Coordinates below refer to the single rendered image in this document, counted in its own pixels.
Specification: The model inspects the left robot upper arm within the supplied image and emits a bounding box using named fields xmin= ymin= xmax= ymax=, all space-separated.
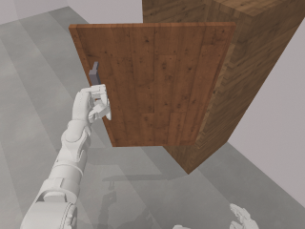
xmin=23 ymin=201 xmax=78 ymax=229

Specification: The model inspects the cupboard door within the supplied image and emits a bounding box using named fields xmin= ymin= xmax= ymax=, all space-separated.
xmin=69 ymin=22 xmax=236 ymax=147

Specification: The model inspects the handle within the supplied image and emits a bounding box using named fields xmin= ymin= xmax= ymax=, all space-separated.
xmin=89 ymin=61 xmax=109 ymax=100

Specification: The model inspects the left robot forearm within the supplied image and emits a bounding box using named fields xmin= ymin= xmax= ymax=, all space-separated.
xmin=20 ymin=119 xmax=92 ymax=229

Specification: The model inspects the robot right hand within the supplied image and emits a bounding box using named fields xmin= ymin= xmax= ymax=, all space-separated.
xmin=230 ymin=203 xmax=259 ymax=229

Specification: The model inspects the robot left hand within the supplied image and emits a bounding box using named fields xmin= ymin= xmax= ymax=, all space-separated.
xmin=71 ymin=84 xmax=112 ymax=126

